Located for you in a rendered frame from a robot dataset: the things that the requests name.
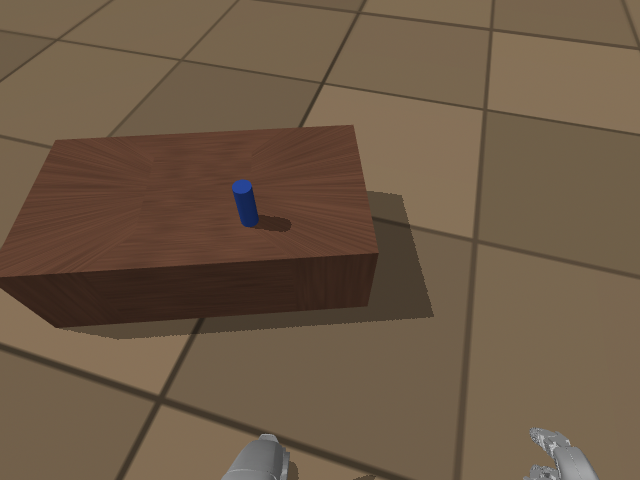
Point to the can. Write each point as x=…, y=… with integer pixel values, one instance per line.
x=244, y=197

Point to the right robot hand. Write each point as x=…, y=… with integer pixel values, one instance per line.
x=571, y=463

